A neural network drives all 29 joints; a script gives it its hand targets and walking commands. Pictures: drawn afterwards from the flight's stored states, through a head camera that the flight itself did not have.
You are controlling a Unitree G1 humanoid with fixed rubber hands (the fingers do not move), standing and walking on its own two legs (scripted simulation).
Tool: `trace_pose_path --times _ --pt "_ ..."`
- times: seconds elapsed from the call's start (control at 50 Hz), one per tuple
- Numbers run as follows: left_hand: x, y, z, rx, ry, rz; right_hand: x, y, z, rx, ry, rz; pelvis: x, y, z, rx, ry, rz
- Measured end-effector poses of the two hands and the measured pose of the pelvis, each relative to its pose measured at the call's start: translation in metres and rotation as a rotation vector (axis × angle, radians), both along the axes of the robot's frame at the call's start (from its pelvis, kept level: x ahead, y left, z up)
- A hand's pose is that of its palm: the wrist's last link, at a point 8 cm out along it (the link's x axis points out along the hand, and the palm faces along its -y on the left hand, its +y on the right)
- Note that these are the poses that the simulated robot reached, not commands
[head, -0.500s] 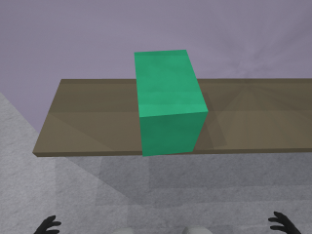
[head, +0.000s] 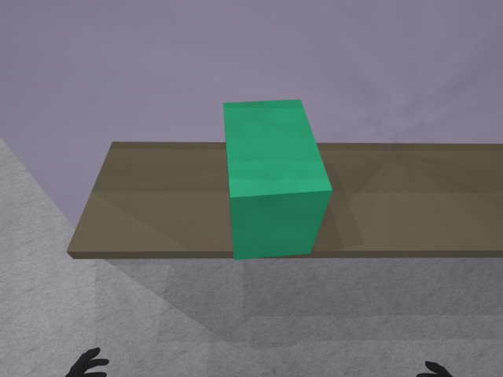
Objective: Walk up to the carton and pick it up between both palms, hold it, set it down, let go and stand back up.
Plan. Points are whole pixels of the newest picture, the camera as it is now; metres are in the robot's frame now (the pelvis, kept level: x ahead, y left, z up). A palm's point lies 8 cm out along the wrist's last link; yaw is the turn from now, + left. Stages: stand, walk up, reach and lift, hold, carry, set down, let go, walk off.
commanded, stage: walk up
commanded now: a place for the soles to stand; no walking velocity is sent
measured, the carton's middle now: (267, 179) +0.47 -0.02 +0.00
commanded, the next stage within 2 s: reach and lift in 0.54 s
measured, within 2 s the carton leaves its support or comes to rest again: neither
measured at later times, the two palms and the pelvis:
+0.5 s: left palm out of the picture +0.06 +0.31 -0.12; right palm out of the picture +0.10 -0.31 -0.10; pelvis -0.01 +0.00 +0.00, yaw +1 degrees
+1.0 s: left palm (110, 345) +0.18 +0.25 -0.09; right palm (452, 345) +0.16 -0.31 -0.07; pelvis +0.02 -0.01 -0.01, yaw +0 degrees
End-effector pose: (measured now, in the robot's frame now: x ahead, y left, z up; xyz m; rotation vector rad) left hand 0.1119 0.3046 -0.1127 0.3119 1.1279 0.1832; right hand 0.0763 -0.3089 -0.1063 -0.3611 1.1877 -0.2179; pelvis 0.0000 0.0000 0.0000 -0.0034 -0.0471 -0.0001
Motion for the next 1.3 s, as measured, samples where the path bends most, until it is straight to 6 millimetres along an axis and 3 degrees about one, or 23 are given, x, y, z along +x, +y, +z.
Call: trace_pose_path --times 0.3,0.54,0.58,0.64,0.74,0.82,0.9,1.02,1.3 --pt "-0.036 0.005 -0.006 -0.004 0.068 0.05 0.02 0.006 0.004 -0.002 -0.034 0.038 -0.005 0.001 0.001 0.0 0.0 0.015" --pt "-0.05 0.002 -0.008 -0.006 0.091 0.07 0.022 0.003 0.002 0.002 -0.027 0.049 -0.005 -0.002 0.0 -0.002 0.006 0.02" --pt "-0.042 0.003 -0.008 0.014 0.12 0.093 0.029 0.003 0.001 0.006 -0.067 0.049 -0.008 -0.003 -0.003 0.001 0.013 0.019" --pt "-0.005 -0.002 -0.008 0.046 0.101 0.064 0.048 0.006 -0.004 0.03 -0.147 0.066 -0.014 -0.005 -0.016 0.001 0.006 0.026" --pt "0.059 -0.032 0.006 0.015 -0.019 -0.004 0.07 0.015 0.001 0.072 -0.238 0.074 -0.009 -0.006 -0.023 -0.001 -0.009 0.006" --pt "0.081 -0.053 0.022 -0.029 -0.094 -0.016 0.076 0.012 0.016 0.076 -0.282 0.083 0.004 -0.006 -0.018 -0.007 -0.025 0.003" --pt "0.082 -0.059 0.027 -0.034 -0.104 -0.006 0.081 0.001 0.027 0.062 -0.301 0.088 0.014 -0.006 -0.014 -0.004 -0.041 0.001" --pt "0.066 -0.055 0.027 -0.022 -0.078 0.037 0.088 -0.003 0.036 0.078 -0.31 0.104 0.022 -0.008 -0.008 0.0 -0.033 -0.003" --pt "0.057 -0.072 0.048 -0.073 -0.249 0.057 0.099 0.035 0.046 0.165 -0.438 0.152 0.026 -0.008 0.0 0.002 -0.035 0.008"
